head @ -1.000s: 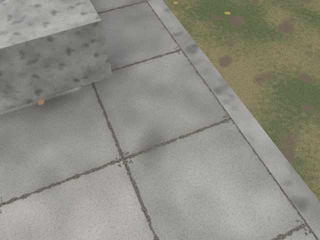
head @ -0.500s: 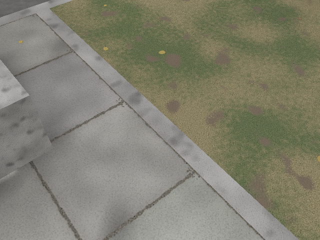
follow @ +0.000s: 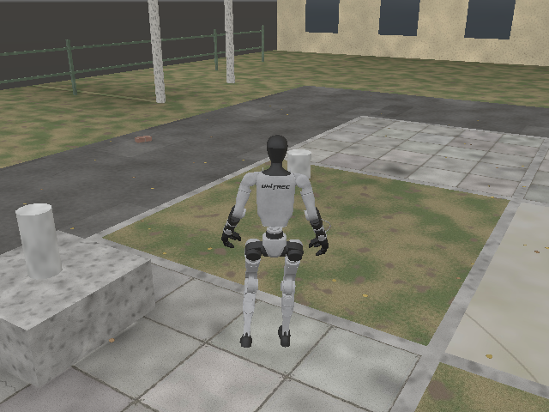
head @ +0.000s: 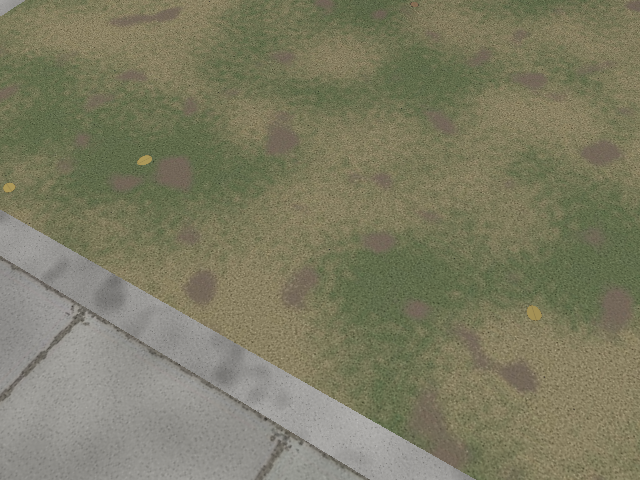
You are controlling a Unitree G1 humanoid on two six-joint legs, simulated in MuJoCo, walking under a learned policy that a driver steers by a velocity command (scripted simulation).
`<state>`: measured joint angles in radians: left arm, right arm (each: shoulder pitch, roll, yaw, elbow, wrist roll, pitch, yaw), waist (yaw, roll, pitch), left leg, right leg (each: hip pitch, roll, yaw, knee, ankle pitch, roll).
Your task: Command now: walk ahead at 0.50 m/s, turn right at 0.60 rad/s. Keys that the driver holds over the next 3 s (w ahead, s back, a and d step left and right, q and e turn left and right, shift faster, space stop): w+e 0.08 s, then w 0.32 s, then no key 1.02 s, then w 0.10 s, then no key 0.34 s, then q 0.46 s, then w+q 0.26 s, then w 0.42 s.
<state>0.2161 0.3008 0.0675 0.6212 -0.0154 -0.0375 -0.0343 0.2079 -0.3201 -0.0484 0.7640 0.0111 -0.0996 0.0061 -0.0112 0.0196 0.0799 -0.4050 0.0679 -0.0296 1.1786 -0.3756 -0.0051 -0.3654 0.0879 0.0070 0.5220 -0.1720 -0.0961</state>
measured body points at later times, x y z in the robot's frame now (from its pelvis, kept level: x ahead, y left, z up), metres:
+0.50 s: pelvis +0.30 +0.05 +0.00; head +0.33 +0.05 +0.45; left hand +0.41 +0.31 -0.12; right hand +0.40 -0.23 -0.09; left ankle +0.36 +0.13 -0.73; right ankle +0.18 -0.07 -0.64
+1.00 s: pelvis +0.43 +0.00 +0.00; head +0.45 -0.01 +0.45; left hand +0.65 +0.22 -0.09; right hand +0.48 -0.27 -0.14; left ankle +0.37 +0.13 -0.73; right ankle +0.47 -0.11 -0.73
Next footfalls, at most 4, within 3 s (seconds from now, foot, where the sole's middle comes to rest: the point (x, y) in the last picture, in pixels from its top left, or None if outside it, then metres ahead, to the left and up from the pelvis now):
0.36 left None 0.41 0.13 -0.77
0.78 right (402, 439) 0.51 -0.12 -0.77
2.76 right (375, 399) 0.60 -0.07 -0.77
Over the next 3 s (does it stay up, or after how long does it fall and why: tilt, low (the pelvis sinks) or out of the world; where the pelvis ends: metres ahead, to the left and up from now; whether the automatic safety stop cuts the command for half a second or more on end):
stays up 0.59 0.05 0.01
